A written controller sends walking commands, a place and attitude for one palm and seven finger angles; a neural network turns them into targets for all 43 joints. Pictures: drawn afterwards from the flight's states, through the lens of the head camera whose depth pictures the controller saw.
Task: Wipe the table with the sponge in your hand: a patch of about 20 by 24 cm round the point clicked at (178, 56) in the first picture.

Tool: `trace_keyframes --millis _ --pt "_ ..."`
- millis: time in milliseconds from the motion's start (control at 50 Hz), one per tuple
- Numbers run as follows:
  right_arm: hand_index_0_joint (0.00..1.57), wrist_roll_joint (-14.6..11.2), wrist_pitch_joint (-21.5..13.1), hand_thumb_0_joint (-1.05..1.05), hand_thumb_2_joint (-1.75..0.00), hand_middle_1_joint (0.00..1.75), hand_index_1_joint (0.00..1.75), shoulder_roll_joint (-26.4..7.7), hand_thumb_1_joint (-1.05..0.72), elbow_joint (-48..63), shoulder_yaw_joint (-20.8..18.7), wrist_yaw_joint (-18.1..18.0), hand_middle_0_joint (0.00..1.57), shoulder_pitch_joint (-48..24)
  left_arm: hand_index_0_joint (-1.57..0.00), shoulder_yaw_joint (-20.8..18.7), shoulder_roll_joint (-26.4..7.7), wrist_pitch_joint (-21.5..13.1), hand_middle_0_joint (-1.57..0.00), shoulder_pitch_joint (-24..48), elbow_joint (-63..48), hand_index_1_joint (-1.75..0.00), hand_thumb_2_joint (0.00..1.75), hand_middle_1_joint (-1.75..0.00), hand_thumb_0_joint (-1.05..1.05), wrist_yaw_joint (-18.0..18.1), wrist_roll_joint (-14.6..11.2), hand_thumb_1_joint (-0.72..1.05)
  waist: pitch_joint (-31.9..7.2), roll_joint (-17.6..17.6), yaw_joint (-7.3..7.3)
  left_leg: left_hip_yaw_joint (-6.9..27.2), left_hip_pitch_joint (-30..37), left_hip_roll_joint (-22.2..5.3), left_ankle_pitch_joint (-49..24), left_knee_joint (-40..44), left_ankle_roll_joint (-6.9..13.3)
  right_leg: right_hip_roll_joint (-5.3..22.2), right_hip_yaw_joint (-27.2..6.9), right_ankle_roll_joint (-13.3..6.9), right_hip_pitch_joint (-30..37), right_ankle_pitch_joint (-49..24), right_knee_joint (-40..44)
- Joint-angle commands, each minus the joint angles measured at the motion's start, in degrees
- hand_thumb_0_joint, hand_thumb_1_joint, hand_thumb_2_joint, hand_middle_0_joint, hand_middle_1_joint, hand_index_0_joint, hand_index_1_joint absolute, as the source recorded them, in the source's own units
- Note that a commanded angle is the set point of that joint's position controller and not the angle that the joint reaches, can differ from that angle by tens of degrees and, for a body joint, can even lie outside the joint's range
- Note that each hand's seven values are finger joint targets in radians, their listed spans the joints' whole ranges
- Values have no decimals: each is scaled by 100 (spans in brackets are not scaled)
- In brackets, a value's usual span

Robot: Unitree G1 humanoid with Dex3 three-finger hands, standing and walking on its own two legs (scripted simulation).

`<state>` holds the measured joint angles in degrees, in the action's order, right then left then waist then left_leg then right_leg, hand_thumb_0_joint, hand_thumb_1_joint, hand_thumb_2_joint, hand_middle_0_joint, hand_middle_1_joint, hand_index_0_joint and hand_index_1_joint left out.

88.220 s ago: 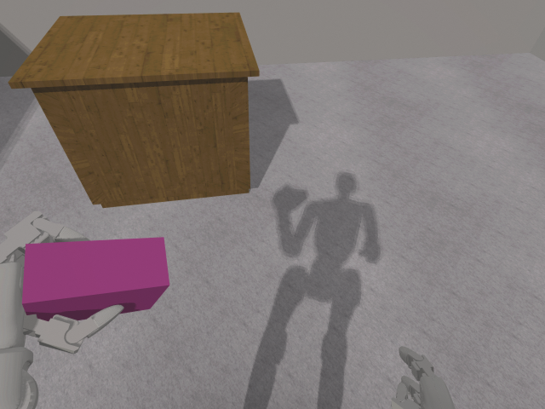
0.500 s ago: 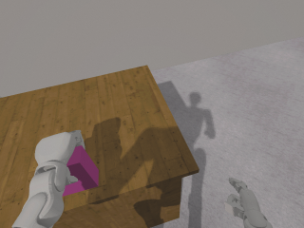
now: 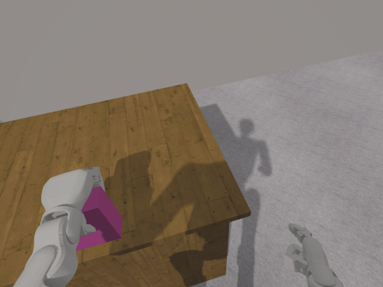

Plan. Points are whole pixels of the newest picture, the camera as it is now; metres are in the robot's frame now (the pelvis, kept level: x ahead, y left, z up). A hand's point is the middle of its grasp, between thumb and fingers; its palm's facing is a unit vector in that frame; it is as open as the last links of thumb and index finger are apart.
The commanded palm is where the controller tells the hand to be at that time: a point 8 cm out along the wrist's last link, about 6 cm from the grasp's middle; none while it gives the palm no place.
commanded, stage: lower the sponge onto the table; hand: left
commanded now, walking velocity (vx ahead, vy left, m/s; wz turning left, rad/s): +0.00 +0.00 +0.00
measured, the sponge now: (91, 224) +0.22 +0.28 +0.00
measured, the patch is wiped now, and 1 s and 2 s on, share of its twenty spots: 0.00 0.05 0.10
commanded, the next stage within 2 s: wipe forward along the first lane in 1.52 s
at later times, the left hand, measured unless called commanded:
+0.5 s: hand (89, 202) +0.25 +0.27 +0.06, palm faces -0.02 -0.10 -0.99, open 10.0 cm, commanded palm +0.22 +0.27 +0.11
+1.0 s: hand (91, 202) +0.25 +0.27 +0.05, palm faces -0.02 -0.08 -1.00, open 10.0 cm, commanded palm +0.22 +0.26 +0.09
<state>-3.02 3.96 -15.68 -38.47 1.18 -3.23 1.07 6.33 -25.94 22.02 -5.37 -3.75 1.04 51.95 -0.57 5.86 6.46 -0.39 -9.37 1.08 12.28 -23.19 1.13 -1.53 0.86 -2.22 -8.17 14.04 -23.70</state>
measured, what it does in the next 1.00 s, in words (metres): stands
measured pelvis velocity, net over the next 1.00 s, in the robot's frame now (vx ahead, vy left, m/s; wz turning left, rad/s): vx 0.00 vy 0.00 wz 0.00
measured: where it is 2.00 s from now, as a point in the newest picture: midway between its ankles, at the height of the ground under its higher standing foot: outside the picture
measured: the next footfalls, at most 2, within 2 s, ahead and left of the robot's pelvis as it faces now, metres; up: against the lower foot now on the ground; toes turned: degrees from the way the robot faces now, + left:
none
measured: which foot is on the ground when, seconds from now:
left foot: down 0.00-1.00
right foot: down 0.00-1.00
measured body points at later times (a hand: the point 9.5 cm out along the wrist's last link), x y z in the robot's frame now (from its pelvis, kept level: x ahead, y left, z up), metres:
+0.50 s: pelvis +0.00 +0.00 +0.00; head -0.01 -0.04 +0.45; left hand +0.24 +0.27 +0.11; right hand +0.23 -0.22 -0.10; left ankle +0.00 +0.11 -0.74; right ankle -0.01 -0.10 -0.74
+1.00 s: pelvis +0.00 +0.00 +0.00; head +0.00 -0.04 +0.44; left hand +0.25 +0.27 +0.11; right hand +0.24 -0.21 -0.10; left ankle +0.00 +0.11 -0.74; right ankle -0.01 -0.10 -0.74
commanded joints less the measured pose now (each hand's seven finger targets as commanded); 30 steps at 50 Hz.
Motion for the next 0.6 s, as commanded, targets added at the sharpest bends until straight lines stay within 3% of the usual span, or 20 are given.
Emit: trace_keyframes --millis 0,20,60,80,120,160,180,220,240,260,280,320,360,380,460,480,500,520,560,580 --pt "20 35 -361 0 -90 30 30 -497 -90 929 -218 -54 20 -1075 -120 -812 -1220 -302 -120 1625 -1037 -160 130 -160 0 334 266 10 -1077 -323 -69 307 444 80 -1190 119 170 24 -498 -195 37 -984 410" --pt "20 47 -362 0 -90 30 30 -496 -90 939 -221 -63 20 -1088 -120 -704 -1106 -325 -120 1699 -950 -160 130 -160 0 354 268 10 -1075 -396 -78 293 420 81 -1151 139 174 40 -461 -178 47 -983 415" --pt "20 48 -364 0 -90 30 30 -540 -90 876 -234 -82 20 -1148 -120 -1036 -1460 -355 -120 1843 -933 -160 130 -160 0 448 320 10 -1121 -249 -22 324 471 96 -1110 156 159 -16 -615 -236 57 -876 439" --pt "20 35 -384 0 -90 30 30 -488 -90 939 -221 -77 20 -1120 -120 -759 -1147 -366 -120 1889 -938 -160 130 -160 0 468 326 10 -1190 -222 -57 273 423 90 -1147 162 168 29 -417 -203 118 -929 377" --pt "20 42 -409 0 -90 30 30 -485 -90 926 -266 -59 20 -1077 -120 -752 -1088 -403 -120 1709 -892 -160 130 -160 0 548 318 10 -1267 -181 -18 298 468 65 -1246 152 157 28 -422 -212 124 -1004 358" --pt "20 49 -387 0 -90 30 30 -536 -90 872 -262 -48 20 -1129 -120 -1087 -1354 -344 -120 1496 -733 -160 130 -160 0 606 297 10 -1266 -274 51 333 436 83 -1286 165 137 -2 -557 -243 210 -1116 357" --pt "20 22 -369 0 -90 30 30 -507 -90 905 -258 -42 20 -1098 -120 -807 -1035 -296 -120 1439 -696 -160 130 -160 0 597 255 10 -1232 -322 -21 257 343 71 -1270 157 153 33 -396 -192 251 -1169 325" --pt "20 19 -345 0 -90 30 30 -544 -90 867 -266 -24 20 -1112 -120 -906 -1164 -220 -120 1401 -547 -160 130 -160 0 604 274 10 -1197 -428 9 274 288 73 -1262 155 138 40 -458 -189 221 -1189 335" --pt "20 11 -327 0 -90 30 30 -533 -90 882 -255 -9 20 -1144 -120 -754 -1039 -177 -120 1461 -564 -160 130 -160 0 588 299 10 -1156 -408 -20 258 273 67 -1270 155 132 57 -450 -184 186 -1219 325" --pt "20 18 -323 0 -90 30 30 -552 -90 906 -258 3 20 -1193 -120 -918 -1179 -160 -120 1406 -732 -160 130 -160 0 599 292 10 -1219 -244 36 307 330 83 -1274 174 126 18 -536 -228 223 -1155 315" --pt "20 10 -326 0 -90 30 30 -511 -90 964 -247 10 20 -1150 -120 -668 -909 -135 -120 1343 -689 -160 130 -160 0 579 259 10 -1212 -364 -5 272 285 72 -1269 161 155 43 -367 -189 239 -1186 281" --pt "20 17 -315 0 -90 30 30 -549 -90 911 -279 21 20 -1106 -120 -820 -1079 -148 -120 1165 -647 -160 130 -160 0 573 275 10 -1245 -379 14 278 292 73 -1357 105 157 44 -465 -193 240 -1342 272" --pt "20 13 -287 0 -90 30 30 -545 -90 932 -261 33 20 -1161 -120 -771 -1030 -126 -120 1232 -720 -160 130 -160 0 556 265 10 -1150 -340 -9 319 281 79 -1249 150 143 13 -512 -214 174 -1178 293" --pt "20 5 -292 0 -90 30 30 -518 -90 956 -255 30 20 -1120 -120 -541 -801 -115 -120 1276 -651 -160 130 -160 0 539 262 10 -1054 -404 -57 271 251 55 -1191 133 165 33 -383 -182 85 -1128 287" --pt "20 4 -253 0 -90 30 30 -569 -90 911 -283 33 20 -1131 -120 -811 -1029 -96 -120 1062 -544 -160 130 -160 0 560 238 10 -1070 -525 0 310 221 81 -1192 104 155 10 -541 -201 119 -1178 285" --pt "20 -16 -255 0 -90 30 30 -530 -90 951 -259 30 20 -1100 -120 -499 -715 -94 -120 1205 -522 -160 130 -160 0 541 214 10 -1021 -610 -91 262 158 55 -1115 112 170 36 -375 -156 68 -1135 262" --pt "20 -21 -265 0 -90 30 30 -543 -90 913 -272 37 20 -1087 -120 -621 -848 -103 -120 1208 -442 -160 130 -160 0 551 252 10 -1023 -655 -50 295 142 60 -1106 99 157 26 -430 -166 11 -1080 261" --pt "20 -15 -262 0 -90 30 30 -530 -90 935 -287 44 20 -1098 -120 -464 -670 -110 -120 1099 -497 -160 130 -160 0 550 247 10 -1062 -491 -53 262 192 61 -1160 81 171 37 -426 -171 29 -1165 251" --pt "20 9 -250 0 -90 30 30 -566 -90 931 -289 53 20 -1115 -120 -669 -876 -88 -120 1007 -516 -160 130 -160 0 565 298 10 -1145 -516 21 318 221 81 -1247 56 154 -3 -530 -213 63 -1225 218" --pt "20 -7 -254 0 -90 30 30 -530 -90 984 -293 58 20 -1041 -120 -432 -586 -109 -120 965 -591 -160 130 -160 0 557 235 10 -1186 -532 -69 251 187 59 -1276 37 181 35 -393 -175 128 -1355 172"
